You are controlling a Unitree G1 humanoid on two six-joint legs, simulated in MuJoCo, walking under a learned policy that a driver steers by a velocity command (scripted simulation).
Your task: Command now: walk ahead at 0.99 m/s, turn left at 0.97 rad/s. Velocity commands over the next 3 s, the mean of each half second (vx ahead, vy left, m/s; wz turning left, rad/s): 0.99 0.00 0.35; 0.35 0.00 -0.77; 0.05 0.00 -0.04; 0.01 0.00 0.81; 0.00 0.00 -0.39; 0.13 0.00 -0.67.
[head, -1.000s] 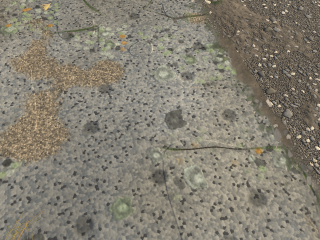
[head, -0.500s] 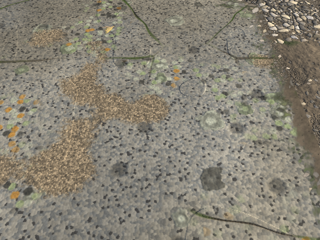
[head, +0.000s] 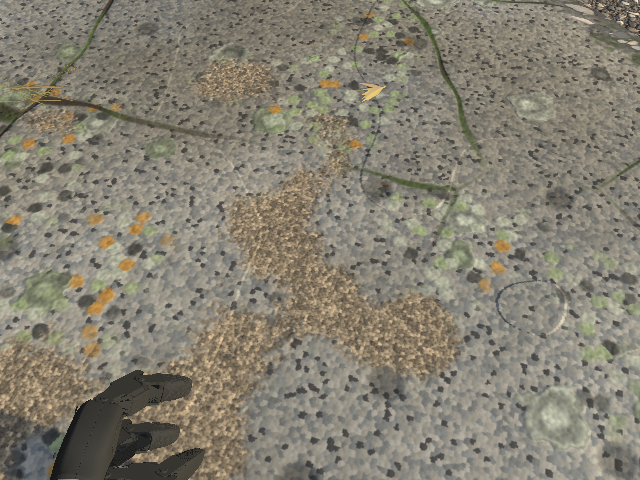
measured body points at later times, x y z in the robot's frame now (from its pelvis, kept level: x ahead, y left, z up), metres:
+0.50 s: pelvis +0.45 +0.01 -0.01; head +0.48 +0.02 +0.44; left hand +0.27 +0.23 -0.13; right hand +0.78 -0.10 -0.04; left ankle +0.58 +0.14 -0.73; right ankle +0.26 -0.17 -0.72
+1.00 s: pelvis +0.74 +0.03 -0.02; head +0.79 +0.01 +0.43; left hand +0.96 +0.28 -0.10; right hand +0.85 -0.28 -0.12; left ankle +0.65 +0.19 -0.63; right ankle +0.84 -0.04 -0.73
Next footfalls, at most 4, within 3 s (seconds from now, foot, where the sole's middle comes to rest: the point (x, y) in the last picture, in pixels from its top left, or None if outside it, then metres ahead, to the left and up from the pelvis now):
0.08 right None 0.29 -0.17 -0.77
0.50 left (224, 406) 0.62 0.15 -0.77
0.90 right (305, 293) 0.88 -0.05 -0.77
1.36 left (212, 285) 0.93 0.17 -0.77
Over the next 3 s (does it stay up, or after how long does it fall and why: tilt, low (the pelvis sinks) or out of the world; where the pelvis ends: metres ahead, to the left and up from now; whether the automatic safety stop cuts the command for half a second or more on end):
stays up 0.90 0.05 0.01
